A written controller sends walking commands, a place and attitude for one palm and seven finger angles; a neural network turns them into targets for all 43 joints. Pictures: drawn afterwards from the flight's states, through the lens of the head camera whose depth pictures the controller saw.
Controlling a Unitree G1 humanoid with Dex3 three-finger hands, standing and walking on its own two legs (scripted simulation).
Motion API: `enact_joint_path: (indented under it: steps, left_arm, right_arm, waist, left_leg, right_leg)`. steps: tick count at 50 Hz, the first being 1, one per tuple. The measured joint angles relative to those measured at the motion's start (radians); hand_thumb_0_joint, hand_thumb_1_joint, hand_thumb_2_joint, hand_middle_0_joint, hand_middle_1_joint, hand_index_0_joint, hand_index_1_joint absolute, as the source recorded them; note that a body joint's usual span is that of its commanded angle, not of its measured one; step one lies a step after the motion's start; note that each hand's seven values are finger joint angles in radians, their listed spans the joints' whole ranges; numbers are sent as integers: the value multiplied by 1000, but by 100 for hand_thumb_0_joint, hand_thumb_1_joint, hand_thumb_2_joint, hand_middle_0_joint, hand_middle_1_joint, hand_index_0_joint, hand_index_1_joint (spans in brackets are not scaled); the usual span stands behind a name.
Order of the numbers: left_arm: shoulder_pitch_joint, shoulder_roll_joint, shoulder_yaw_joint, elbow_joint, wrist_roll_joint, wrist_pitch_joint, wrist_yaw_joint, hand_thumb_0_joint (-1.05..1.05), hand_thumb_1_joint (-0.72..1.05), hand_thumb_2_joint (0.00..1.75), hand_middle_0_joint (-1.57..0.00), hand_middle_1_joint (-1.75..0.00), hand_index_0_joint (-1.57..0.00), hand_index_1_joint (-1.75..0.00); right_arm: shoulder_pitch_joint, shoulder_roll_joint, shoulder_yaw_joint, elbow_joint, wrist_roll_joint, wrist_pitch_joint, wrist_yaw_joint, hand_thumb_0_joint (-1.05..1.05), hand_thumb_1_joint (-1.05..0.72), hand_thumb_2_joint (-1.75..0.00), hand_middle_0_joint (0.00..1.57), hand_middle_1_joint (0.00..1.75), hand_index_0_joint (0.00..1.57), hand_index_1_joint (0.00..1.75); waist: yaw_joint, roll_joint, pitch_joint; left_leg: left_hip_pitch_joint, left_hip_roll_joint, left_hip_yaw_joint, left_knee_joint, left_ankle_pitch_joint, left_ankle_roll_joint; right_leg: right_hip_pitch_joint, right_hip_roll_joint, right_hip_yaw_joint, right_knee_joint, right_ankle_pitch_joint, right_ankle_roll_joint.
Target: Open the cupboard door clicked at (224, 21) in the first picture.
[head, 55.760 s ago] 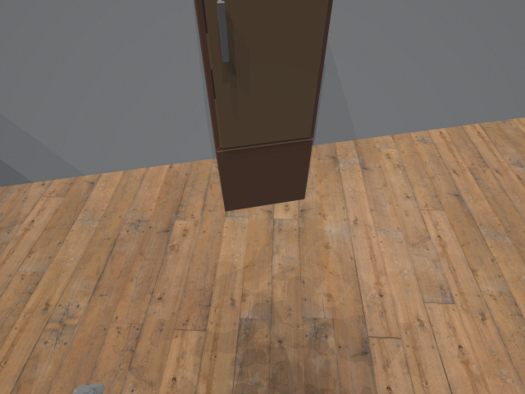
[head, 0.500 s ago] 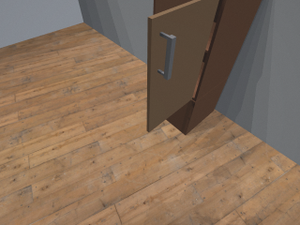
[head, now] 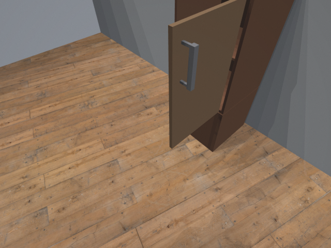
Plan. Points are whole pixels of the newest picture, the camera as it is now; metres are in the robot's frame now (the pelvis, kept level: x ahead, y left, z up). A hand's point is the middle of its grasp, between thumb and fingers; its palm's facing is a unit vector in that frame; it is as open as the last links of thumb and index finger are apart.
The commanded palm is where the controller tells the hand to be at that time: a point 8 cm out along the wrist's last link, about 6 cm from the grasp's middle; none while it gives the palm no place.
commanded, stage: let the arm hang, fingers relaxed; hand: left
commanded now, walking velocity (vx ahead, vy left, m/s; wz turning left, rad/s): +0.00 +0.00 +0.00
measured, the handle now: (187, 66) +0.64 -0.04 +0.11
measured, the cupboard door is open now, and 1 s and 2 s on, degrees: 91 91 91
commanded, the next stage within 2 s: look to check the result in 0.30 s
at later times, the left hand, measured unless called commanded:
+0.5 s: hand out of the picture -0.01 +0.16 -0.17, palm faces +0.04 -0.98 -0.19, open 7.4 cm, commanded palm none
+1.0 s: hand out of the picture +0.02 +0.14 -0.17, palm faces +0.04 -0.98 -0.19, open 7.4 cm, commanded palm none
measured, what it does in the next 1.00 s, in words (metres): stands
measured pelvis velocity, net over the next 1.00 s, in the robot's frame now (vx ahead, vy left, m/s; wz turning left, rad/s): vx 0.03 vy -0.02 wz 0.00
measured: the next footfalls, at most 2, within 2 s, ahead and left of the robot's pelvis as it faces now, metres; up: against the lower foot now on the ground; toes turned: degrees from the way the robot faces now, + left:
none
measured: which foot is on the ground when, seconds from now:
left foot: down 0.00-1.00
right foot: down 0.00-1.00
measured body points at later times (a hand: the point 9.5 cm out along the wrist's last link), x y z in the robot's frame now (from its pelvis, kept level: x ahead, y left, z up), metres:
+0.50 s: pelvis +0.01 -0.01 +0.00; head +0.02 -0.02 +0.45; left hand -0.01 +0.21 -0.16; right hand -0.01 -0.21 -0.17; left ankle +0.03 +0.10 -0.74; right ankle +0.00 -0.12 -0.74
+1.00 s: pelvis +0.03 -0.02 +0.00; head +0.04 -0.03 +0.45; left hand +0.02 +0.20 -0.15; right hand +0.02 -0.23 -0.17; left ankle +0.03 +0.10 -0.74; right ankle +0.00 -0.12 -0.74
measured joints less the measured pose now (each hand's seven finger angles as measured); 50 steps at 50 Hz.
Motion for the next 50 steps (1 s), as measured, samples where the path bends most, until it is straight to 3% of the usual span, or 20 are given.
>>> enact_joint_path:
  steps: [7,27,50]
  left_arm:
    - [-21,-22,-2,-14,5,-6,3,1,91,90,-20,-30,-20,-30]
    - [-26,11,4,-9,-1,-13,2,0,91,90,-20,-30,-20,-30]
    - [-43,8,0,-12,-2,-19,0,0,91,90,-20,-30,-20,-30]
  right_arm:
    - [-13,-4,-5,-2,-3,-4,-3,1,-91,-90,20,30,20,30]
    - [-22,-26,-4,6,1,-8,-5,0,-91,-90,19,29,20,30]
    - [-52,-35,-2,15,2,-11,-9,1,-91,-90,19,30,20,30]
  waist:
    - [-1,-14,-13]
    - [-3,-10,5]
    - [0,-14,5]
  left_leg:
    - [1,0,3,1,-3,-1]
    - [25,8,-5,-19,-8,-13]
    - [49,22,-14,-37,-18,-31]
  right_leg:
    - [-2,0,3,5,-5,0]
    - [26,9,-4,-21,-9,-9]
    - [55,26,-13,-46,-19,-25]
